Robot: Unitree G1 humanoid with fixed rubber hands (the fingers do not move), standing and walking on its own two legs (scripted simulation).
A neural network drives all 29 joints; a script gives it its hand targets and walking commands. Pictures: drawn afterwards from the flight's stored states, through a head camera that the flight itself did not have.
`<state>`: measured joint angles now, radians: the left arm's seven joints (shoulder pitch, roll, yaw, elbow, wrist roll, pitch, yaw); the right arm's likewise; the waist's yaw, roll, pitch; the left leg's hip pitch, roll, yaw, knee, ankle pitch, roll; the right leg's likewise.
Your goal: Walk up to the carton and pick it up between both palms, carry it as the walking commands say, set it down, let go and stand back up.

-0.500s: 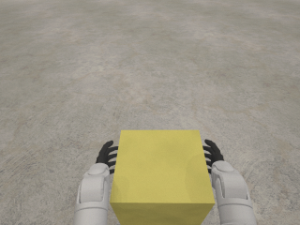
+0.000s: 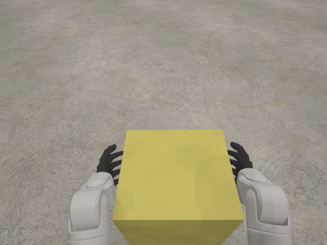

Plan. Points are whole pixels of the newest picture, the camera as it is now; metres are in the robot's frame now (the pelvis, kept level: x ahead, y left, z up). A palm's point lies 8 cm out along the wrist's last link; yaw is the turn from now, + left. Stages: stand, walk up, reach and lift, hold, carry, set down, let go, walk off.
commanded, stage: carry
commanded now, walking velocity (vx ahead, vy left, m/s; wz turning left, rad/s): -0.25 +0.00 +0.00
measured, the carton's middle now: (174, 195) +0.26 +0.00 +0.02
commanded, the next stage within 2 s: none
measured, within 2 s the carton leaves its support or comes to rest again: neither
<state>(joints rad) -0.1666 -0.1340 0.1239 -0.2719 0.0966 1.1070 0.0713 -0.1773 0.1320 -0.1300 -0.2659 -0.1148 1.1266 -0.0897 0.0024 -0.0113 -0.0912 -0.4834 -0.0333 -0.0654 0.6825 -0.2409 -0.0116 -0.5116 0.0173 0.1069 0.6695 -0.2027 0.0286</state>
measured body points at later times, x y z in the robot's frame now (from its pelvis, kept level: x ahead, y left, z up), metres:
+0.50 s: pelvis -0.12 -0.01 +0.02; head -0.13 -0.01 +0.47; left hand +0.16 +0.14 +0.10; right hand +0.16 -0.16 +0.10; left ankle -0.18 +0.10 -0.70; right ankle -0.01 -0.12 -0.71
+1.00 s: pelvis -0.29 -0.02 +0.02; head -0.29 -0.03 +0.47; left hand -0.01 +0.12 +0.10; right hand -0.02 -0.18 +0.08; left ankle -0.21 +0.09 -0.69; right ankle -0.31 -0.11 -0.72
